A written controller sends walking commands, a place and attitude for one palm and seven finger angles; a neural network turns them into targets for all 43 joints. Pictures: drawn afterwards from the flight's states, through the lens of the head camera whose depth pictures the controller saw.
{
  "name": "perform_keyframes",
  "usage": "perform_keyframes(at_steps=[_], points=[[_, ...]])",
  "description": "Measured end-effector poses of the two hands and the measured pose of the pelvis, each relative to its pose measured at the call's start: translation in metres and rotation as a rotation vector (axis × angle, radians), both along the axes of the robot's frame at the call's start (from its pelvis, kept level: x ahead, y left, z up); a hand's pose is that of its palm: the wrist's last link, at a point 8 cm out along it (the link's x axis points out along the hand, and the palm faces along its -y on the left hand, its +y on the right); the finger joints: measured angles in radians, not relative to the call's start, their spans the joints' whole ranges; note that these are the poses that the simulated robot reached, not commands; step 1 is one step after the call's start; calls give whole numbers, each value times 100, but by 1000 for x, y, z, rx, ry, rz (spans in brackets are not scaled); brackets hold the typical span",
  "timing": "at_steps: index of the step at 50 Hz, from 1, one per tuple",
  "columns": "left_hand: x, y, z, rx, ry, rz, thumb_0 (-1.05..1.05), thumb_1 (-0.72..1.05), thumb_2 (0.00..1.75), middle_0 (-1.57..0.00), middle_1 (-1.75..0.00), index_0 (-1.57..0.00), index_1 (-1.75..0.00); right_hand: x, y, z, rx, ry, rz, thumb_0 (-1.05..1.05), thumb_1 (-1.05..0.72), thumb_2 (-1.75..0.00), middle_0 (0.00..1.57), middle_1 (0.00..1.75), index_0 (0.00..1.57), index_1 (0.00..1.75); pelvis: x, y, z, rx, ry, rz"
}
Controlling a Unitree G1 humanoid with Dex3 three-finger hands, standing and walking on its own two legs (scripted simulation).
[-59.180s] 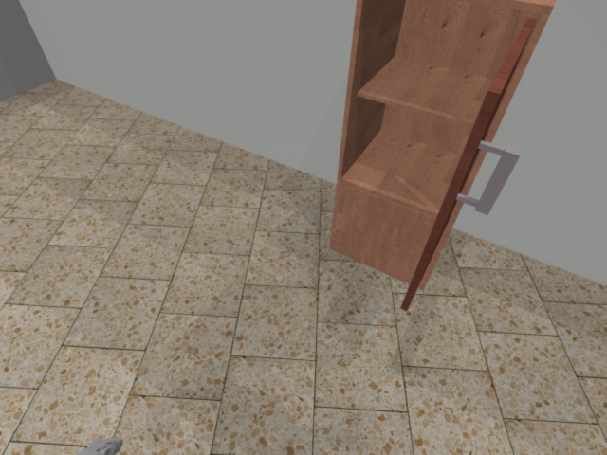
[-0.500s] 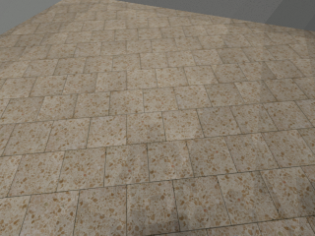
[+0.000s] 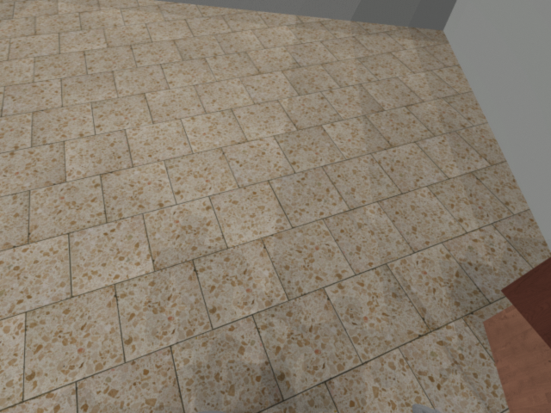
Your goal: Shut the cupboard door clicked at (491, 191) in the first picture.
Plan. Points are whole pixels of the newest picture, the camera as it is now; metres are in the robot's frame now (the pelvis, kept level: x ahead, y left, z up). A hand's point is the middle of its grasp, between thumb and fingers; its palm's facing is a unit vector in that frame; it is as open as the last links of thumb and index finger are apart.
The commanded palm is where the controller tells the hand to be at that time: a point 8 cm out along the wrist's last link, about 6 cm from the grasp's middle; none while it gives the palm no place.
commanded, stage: turn to face it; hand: left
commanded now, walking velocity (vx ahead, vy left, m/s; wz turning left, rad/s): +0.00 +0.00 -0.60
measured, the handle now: out of the picture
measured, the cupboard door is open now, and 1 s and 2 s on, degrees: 28 28 28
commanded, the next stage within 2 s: take the last steps up to it in 1.74 s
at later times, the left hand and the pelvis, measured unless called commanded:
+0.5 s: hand (193, 401) +0.15 +0.14 -0.14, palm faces -0.30 -0.91 -0.28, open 7.4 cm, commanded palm none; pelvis +0.00 -0.03 +0.01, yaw -18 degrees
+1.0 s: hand (205, 356) +0.22 +0.13 -0.15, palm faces -0.53 -0.82 -0.22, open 7.4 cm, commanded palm none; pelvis +0.03 +0.00 +0.02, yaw -36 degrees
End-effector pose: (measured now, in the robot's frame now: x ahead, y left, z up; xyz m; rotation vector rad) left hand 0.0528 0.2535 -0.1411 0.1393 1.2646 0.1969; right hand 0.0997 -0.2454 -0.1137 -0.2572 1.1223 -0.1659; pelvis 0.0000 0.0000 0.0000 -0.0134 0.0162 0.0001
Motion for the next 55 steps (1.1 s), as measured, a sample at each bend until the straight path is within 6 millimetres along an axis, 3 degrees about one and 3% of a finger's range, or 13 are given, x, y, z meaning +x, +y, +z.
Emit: perform_keyframes(at_steps=[5, 9, 14, 18, 22, 28, 34, 40, 48, 55], points=[[32, 14, 12, 7, -28, -81, 1, 91, 90, -20, -30, -20, -30, -29, 12, 10, 5, 25, -45, 1, -90, -90, 20, 30, 21, 30, -1, 6, 11, -19, -9, -68], [57, 13, 23, 15, -56, -144, 1, 91, 90, -20, -30, -20, -30, -55, 8, 10, 13, 63, -111, 1, -90, -90, 21, 30, 21, 30, -2, 6, 15, -29, -7, -121], [86, -9, 30, 33, -75, -251, 1, 91, 90, -20, -30, -20, -30, -90, -10, -2, 35, 95, -217, 1, -90, -90, 21, 30, 21, 30, -3, -3, 12, -20, -7, -196], [107, -38, 28, 59, -118, -340, 1, 91, 90, -20, -30, -20, -30, -119, -34, -25, 59, 112, -303, 1, -90, -90, 21, 30, 21, 30, -3, -20, -3, 9, -9, -251], [108, -61, 34, 67, -118, -384, 1, 91, 90, -20, -30, -20, -30, -134, -50, -29, 55, 149, -367, 1, -90, -90, 20, 30, 20, 30, -4, -25, 0, 7, -10, -288], [106, -77, 32, 41, -63, -431, 1, 91, 90, -20, -30, -20, -30, -130, -56, -11, 45, 105, -410, 1, -91, -90, 20, 30, 20, 30, -1, -28, 11, 27, 3, -351], [114, -74, 18, 5, -29, -465, 1, 91, 90, -21, -30, -20, -30, -113, -47, -1, 20, 56, -441, 1, -90, -90, 20, 30, 20, 30, 9, -18, 9, 17, 14, -411], [138, -57, -2, -12, 4, -500, 1, 91, 90, -21, -30, -20, -30, -103, -22, 6, -17, 6, -468, 1, -90, -90, 20, 30, 20, 30, 22, -1, 1, 5, 15, -487], [179, -66, 16, -3, -12, -610, 1, 91, 90, -20, -30, -20, -30, -137, 5, 14, 10, 50, -572, 1, -90, -90, 20, 30, 21, 30, 28, 3, 15, -29, 12, -594], [209, -116, 26, 17, -61, -758, 1, 91, 90, -20, -30, -20, -30, -192, 10, -6, 66, 93, -725, 1, -90, -90, 21, 30, 21, 30, 23, -11, 9, -19, -1, -698]])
